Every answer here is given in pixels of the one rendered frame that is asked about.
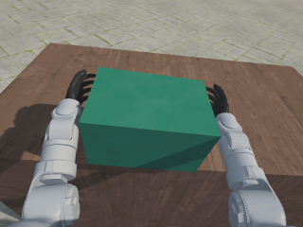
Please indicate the carton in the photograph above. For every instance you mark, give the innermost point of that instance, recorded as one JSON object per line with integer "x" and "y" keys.
{"x": 144, "y": 120}

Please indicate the robot left upper arm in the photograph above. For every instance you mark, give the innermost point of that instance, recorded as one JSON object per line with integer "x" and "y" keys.
{"x": 55, "y": 205}

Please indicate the right robot hand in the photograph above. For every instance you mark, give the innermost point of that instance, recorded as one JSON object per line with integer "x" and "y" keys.
{"x": 219, "y": 104}

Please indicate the pedestal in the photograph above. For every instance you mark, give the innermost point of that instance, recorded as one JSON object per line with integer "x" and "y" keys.
{"x": 266, "y": 100}

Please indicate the right robot forearm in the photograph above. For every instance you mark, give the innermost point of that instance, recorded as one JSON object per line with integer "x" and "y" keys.
{"x": 240, "y": 163}

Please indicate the left robot hand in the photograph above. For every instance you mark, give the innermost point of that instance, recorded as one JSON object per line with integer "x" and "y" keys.
{"x": 75, "y": 90}

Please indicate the left robot forearm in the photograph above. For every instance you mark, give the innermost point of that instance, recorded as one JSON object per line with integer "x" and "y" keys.
{"x": 57, "y": 163}

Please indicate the robot right upper arm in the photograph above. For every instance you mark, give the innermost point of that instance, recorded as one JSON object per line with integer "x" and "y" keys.
{"x": 255, "y": 208}

